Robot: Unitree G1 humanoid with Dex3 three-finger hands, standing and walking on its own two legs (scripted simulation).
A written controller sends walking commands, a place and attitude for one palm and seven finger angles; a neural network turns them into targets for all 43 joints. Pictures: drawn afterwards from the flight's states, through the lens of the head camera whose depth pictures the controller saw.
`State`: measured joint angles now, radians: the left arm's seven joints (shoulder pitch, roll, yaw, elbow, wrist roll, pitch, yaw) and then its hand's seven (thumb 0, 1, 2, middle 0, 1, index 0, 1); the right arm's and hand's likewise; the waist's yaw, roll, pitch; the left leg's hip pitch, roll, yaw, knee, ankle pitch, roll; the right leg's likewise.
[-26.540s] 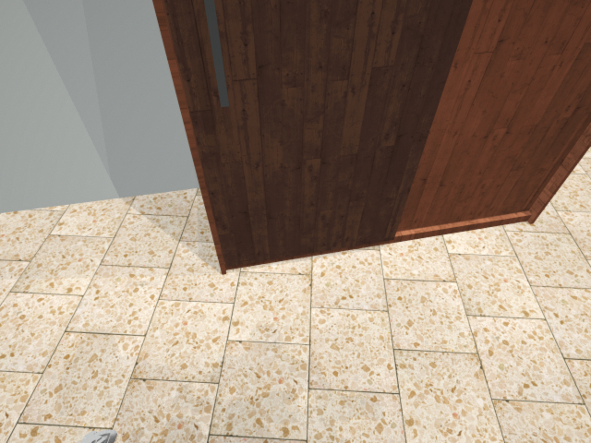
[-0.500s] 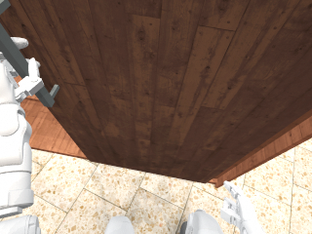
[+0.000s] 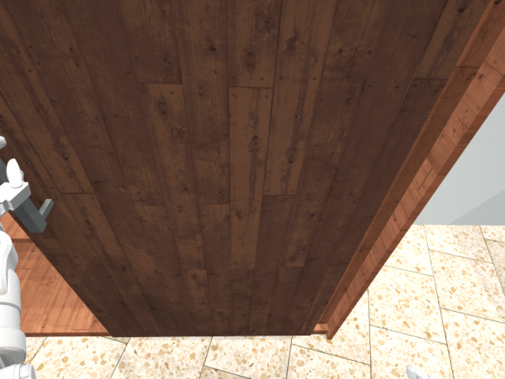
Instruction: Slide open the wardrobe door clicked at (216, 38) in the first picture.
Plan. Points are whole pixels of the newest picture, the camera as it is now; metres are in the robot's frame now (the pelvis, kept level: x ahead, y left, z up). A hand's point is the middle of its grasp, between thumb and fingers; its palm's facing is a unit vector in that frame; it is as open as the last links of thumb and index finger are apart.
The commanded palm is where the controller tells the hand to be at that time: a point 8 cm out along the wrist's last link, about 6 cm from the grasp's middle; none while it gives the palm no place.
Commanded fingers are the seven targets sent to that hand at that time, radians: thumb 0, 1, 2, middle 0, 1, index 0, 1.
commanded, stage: stop walking and hold the door there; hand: left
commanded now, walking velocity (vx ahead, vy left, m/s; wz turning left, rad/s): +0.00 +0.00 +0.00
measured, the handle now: (8, 167) +0.37 +0.40 +0.14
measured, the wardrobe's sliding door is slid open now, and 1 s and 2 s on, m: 0.63 0.63 0.63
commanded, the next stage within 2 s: none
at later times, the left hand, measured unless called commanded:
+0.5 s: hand (17, 184) +0.34 +0.36 +0.15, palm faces +0.62 -0.76 -0.22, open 6.0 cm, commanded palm +0.29 +0.38 +0.12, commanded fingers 0.00 0.90 0.90 -0.45 -1.40 -0.45 -1.40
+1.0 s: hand (16, 188) +0.34 +0.37 +0.14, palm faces +0.52 -0.82 -0.24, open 5.7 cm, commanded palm +0.29 +0.38 +0.12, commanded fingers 0.00 0.90 0.90 -0.45 -1.40 -0.45 -1.40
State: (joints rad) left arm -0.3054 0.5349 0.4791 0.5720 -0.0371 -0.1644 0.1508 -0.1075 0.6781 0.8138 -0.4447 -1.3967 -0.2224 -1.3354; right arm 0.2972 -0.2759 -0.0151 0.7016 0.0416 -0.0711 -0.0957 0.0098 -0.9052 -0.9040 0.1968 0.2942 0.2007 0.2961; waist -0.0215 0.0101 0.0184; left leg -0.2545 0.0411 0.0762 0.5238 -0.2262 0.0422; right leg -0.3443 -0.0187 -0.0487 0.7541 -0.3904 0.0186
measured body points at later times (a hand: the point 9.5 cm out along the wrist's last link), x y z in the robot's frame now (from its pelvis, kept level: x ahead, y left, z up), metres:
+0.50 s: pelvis -0.04 +0.00 +0.00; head -0.05 +0.00 +0.45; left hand +0.30 +0.40 +0.16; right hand +0.02 -0.29 -0.11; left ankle +0.04 +0.09 -0.74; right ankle -0.01 -0.13 -0.74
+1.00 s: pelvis -0.04 +0.05 -0.01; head +0.00 +0.04 +0.44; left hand +0.30 +0.41 +0.15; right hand +0.11 -0.22 -0.12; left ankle +0.02 +0.11 -0.74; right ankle -0.05 -0.10 -0.69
